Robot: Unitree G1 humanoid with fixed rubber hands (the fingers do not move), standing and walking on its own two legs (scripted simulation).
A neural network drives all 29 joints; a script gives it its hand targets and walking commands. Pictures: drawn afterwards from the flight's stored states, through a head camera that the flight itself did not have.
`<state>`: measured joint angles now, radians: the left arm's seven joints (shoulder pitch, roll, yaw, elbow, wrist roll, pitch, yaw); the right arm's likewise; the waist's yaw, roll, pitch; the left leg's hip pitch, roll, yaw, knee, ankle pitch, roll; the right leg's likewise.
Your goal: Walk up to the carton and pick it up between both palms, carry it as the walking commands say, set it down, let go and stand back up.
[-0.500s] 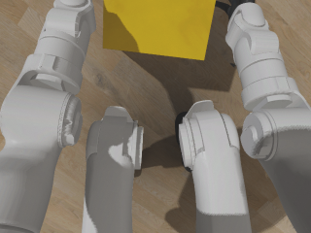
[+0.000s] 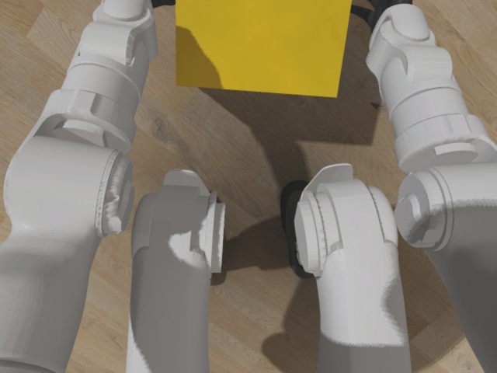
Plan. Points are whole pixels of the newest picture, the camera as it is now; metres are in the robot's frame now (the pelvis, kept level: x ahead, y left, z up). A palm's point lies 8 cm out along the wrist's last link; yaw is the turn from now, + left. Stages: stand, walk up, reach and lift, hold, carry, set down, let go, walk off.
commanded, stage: set down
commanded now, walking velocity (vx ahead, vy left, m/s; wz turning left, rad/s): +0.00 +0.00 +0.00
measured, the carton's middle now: out of the picture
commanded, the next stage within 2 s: none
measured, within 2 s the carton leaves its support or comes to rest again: neither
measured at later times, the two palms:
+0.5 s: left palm out of the picture +0.54 +0.13 -0.19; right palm (392, 14) +0.51 -0.18 -0.19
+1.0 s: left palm out of the picture +0.54 +0.13 -0.20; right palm (392, 14) +0.51 -0.18 -0.19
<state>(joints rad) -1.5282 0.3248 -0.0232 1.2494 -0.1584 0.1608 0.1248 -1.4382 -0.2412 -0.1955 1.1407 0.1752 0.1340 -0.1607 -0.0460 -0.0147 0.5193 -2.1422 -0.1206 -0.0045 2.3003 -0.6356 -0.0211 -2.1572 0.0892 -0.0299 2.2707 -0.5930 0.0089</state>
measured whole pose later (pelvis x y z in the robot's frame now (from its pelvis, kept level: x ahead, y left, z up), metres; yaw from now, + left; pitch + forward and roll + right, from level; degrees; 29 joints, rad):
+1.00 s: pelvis +0.00 +0.01 -0.01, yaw -1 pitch +27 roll -2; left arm -1.52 0.32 0.07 1.25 -0.08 0.09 0.07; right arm -1.48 -0.29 -0.18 1.25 0.18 0.08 -0.05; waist -0.05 -0.02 0.52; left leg -2.18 -0.07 0.02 2.34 -0.64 0.02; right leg -2.19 0.05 -0.04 2.30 -0.59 0.00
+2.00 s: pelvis -0.01 +0.00 +0.07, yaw -1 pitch +28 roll +0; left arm -1.40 0.42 0.12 0.80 -0.18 0.28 0.12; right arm -1.29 -0.34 -0.15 0.67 0.23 0.30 -0.19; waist -0.04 0.01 0.52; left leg -1.94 -0.04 0.02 2.07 -0.61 0.02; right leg -1.97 0.05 -0.03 2.04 -0.55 -0.03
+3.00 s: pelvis +0.01 +0.01 +0.31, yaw -1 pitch +26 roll +0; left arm -1.32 0.36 0.19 0.85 -0.03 0.28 0.04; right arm -1.20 -0.28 -0.27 0.71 0.07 0.28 -0.10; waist -0.04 0.01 0.48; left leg -1.24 -0.07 -0.03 1.13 -0.33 0.02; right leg -1.25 0.05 0.02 1.10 -0.29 0.00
